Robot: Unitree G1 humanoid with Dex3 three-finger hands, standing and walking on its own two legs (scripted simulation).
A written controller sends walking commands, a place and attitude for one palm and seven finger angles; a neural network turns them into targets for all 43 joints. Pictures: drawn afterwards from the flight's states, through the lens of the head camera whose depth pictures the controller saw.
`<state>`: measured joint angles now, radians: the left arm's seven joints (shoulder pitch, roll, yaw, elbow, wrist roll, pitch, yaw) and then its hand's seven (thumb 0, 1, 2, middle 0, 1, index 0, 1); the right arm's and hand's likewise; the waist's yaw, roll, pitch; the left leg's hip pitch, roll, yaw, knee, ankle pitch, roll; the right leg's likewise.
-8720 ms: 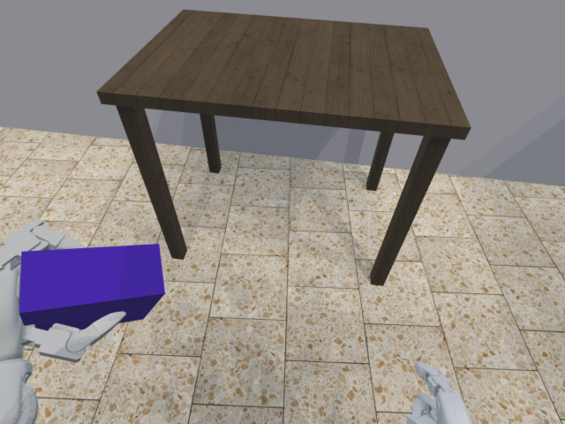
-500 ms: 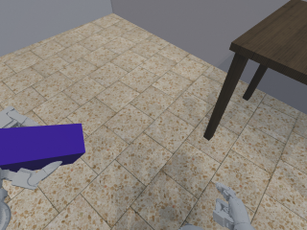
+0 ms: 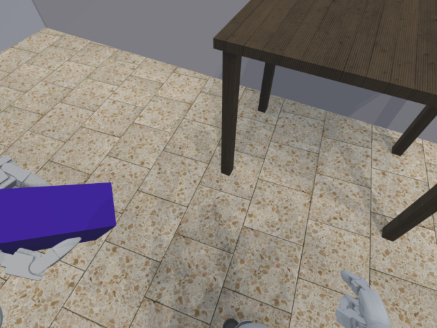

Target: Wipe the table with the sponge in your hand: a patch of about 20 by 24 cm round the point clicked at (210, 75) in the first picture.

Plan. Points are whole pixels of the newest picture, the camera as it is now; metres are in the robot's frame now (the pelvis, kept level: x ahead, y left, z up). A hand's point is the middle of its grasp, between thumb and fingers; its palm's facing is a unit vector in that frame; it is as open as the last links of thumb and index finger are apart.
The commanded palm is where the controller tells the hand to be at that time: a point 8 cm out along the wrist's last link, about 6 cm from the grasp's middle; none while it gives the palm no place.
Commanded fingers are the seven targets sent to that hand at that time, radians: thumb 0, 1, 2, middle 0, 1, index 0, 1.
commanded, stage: turn to face it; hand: left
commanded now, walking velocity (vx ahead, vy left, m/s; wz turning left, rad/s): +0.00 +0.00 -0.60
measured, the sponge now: (70, 218) +0.23 +0.21 +0.16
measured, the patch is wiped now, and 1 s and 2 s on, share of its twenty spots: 0.00 0.00 0.00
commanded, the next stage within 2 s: take the last steps up to it in 1.32 s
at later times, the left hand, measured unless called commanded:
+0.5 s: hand (167, 217) +0.22 +0.08 +0.18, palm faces +0.04 -0.81 -0.59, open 9.4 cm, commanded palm +0.18 +0.15 +0.18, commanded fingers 0.00 0.10 1.30 -1.20 -1.60 -1.20 -1.60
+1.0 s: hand (222, 245) +0.20 +0.01 +0.17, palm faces -0.09 -0.87 -0.48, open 9.4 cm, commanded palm +0.17 +0.07 +0.18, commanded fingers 0.00 0.10 1.30 -1.20 -1.60 -1.20 -1.60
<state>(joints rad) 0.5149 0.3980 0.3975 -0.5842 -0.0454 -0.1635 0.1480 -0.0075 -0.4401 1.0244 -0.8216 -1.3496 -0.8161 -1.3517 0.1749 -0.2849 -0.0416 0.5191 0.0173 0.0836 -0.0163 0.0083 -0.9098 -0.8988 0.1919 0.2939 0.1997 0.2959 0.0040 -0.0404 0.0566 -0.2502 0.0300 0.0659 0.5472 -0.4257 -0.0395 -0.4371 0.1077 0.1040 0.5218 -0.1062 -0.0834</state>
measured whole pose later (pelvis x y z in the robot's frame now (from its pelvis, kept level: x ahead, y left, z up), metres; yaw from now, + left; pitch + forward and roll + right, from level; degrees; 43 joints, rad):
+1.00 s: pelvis -0.12 -0.07 -0.01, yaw -35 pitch -1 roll +0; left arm 0.42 0.38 0.37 -0.52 -0.02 -0.16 0.14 -0.01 -0.44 1.03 -0.82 -1.35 -0.82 -1.35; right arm 0.21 -0.15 0.03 0.49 0.02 -0.02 0.01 0.01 -0.90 -0.90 0.20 0.29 0.21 0.30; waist 0.06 0.05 0.10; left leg -0.23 0.22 0.17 0.67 -0.40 -0.12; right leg -0.35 -0.01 -0.08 0.68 -0.32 0.03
